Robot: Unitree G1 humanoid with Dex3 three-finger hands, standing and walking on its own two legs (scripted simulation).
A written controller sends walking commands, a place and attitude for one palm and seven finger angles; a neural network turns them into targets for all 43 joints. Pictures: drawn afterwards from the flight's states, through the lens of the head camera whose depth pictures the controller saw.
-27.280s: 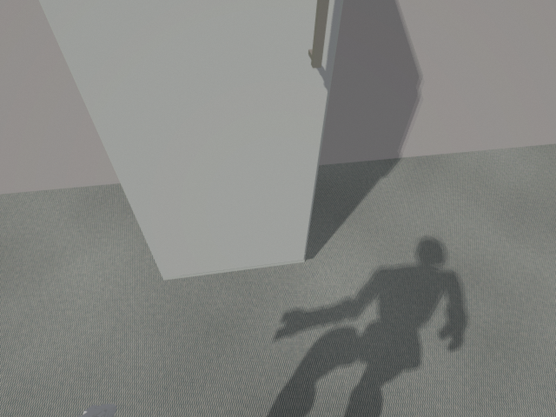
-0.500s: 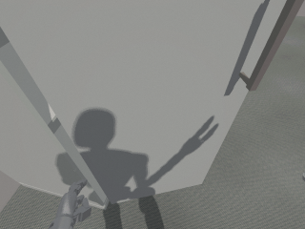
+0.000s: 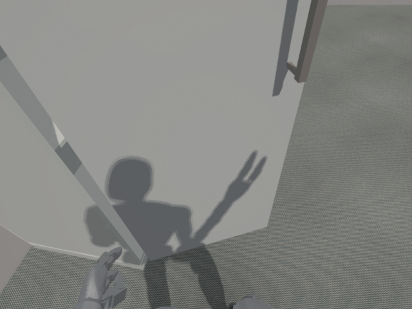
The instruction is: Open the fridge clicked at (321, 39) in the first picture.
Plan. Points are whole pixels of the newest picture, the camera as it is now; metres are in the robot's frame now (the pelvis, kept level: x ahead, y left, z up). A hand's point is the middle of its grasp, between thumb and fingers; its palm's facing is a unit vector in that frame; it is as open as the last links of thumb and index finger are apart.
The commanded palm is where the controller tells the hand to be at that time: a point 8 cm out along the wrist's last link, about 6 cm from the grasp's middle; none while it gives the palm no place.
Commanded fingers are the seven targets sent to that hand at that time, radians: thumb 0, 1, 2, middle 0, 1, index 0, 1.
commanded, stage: step back with the hand held close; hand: right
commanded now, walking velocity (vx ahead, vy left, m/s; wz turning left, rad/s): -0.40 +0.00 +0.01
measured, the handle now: (308, 15) +0.54 -0.17 +0.30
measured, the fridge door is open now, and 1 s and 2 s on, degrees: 63 63 63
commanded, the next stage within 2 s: stop stepping back and stand still in 0.38 s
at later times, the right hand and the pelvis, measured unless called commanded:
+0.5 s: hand out of the picture +0.14 -0.29 +0.19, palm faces +0.30 +0.88 -0.37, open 7.4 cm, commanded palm +0.06 -0.34 +0.20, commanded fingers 0.00 -0.90 -0.90 0.20 0.30 0.20 0.30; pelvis -0.11 -0.05 +0.01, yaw +6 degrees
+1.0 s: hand out of the picture +0.00 -0.38 +0.20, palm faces +0.40 +0.87 -0.28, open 7.4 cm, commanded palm -0.07 -0.42 +0.20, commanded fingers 0.00 -0.90 -0.90 0.20 0.30 0.20 0.30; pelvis -0.22 -0.13 +0.01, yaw +3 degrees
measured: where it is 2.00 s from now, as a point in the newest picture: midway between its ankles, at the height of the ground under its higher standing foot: outside the picture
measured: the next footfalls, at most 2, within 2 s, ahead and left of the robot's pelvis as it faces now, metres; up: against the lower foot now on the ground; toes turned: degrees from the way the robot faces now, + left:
left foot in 0.22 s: -0.06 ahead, +0.13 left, +0.00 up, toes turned +7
right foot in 0.42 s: +0.04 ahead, -0.12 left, +0.00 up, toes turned +5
